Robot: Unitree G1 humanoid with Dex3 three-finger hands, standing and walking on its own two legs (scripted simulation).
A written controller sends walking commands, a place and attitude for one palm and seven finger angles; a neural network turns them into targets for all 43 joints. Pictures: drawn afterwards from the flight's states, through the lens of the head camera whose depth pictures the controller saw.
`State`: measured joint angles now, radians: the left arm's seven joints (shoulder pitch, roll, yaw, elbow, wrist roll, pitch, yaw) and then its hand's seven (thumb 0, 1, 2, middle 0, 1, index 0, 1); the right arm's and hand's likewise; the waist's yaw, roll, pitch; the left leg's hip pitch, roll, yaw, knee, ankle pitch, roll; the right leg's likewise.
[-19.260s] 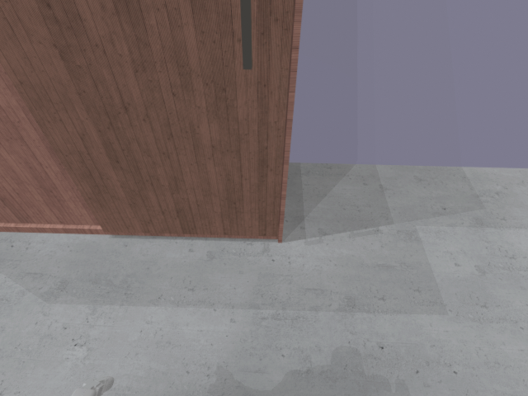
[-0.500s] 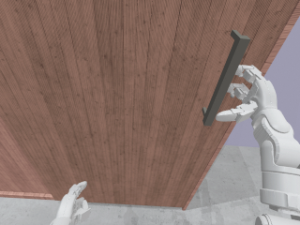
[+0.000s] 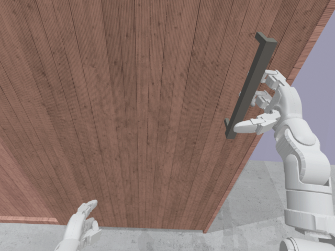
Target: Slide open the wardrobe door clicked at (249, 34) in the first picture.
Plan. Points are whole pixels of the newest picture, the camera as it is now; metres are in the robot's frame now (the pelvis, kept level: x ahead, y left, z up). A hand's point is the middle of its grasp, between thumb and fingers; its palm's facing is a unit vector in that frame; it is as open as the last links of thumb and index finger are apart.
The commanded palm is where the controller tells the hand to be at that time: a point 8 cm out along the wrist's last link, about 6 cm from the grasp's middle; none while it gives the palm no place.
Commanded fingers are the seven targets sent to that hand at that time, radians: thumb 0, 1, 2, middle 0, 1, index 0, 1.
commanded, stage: slide the fingers in behind the handle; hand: right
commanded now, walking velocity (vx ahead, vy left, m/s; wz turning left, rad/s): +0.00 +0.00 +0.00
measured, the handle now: (243, 91) +0.42 -0.14 +0.23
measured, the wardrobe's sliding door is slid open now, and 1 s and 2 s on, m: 0.00 0.00 0.00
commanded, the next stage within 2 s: grip the handle and tug to test in 0.90 s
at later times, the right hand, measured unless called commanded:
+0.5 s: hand (241, 102) +0.36 -0.12 +0.24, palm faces -0.02 +1.00 -0.01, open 14.0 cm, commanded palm +0.34 -0.17 +0.24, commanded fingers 0.00 0.50 -0.30 0.30 1.20 0.30 1.20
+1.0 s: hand (242, 103) +0.36 -0.12 +0.24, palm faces -0.01 +1.00 -0.03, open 14.0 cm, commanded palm +0.34 -0.17 +0.24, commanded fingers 0.00 0.45 -0.32 0.31 1.21 0.31 1.21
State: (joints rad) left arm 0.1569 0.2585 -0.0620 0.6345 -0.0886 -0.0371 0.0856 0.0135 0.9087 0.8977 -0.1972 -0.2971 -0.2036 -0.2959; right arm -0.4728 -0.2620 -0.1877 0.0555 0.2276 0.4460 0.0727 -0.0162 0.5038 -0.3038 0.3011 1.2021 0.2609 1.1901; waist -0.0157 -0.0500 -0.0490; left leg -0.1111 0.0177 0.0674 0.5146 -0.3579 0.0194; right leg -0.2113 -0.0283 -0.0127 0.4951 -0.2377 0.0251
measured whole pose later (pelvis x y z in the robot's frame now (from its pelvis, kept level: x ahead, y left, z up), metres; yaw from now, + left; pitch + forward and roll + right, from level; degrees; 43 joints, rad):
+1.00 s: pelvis +0.01 +0.00 +0.00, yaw +1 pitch -2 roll -1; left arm 0.15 0.25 -0.06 0.63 -0.08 0.00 0.07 0.01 0.91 0.90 -0.20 -0.30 -0.20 -0.30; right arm -0.44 -0.23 -0.16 -0.02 0.23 0.49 0.03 -0.02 0.50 -0.30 0.30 1.20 0.29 1.20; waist -0.01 -0.05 -0.06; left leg -0.10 0.01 0.06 0.51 -0.36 0.02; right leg -0.20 -0.03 -0.02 0.49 -0.25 0.03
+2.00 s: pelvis +0.01 +0.00 +0.00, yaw +1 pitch -2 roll -1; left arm 0.14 0.25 -0.06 0.61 -0.08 0.01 0.07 0.01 0.91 0.90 -0.20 -0.30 -0.20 -0.30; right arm -0.43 -0.21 -0.16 -0.06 0.22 0.50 0.01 0.00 -0.72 -0.82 0.41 1.39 0.32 1.35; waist -0.01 -0.05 -0.06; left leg -0.10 0.02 0.06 0.51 -0.37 0.02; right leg -0.20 -0.03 -0.02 0.49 -0.26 0.03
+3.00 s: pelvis +0.04 -0.01 -0.01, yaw -3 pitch +0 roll -1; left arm 0.08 0.22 -0.06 0.57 -0.06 0.03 0.01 0.01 0.91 0.90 -0.20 -0.30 -0.20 -0.30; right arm -0.40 -0.10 -0.05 -0.24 0.14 0.55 -0.06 -0.02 -0.74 -0.85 0.38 1.40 0.23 1.37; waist -0.06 -0.06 -0.06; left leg -0.12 0.04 0.09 0.57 -0.42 0.01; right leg -0.25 0.00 0.03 0.57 -0.32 0.02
